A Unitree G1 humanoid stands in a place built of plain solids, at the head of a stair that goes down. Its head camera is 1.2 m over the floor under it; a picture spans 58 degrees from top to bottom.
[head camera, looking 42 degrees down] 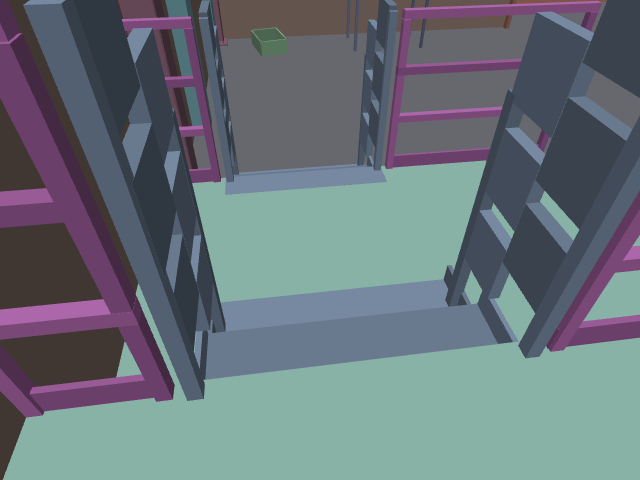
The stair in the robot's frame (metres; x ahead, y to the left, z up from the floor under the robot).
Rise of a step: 0.17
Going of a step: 0.30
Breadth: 1.12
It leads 8 degrees to the left of straight ahead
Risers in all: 3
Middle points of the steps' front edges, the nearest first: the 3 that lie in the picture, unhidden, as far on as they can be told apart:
0.77 -0.15 0.00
1.07 -0.11 -0.17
1.36 -0.06 -0.35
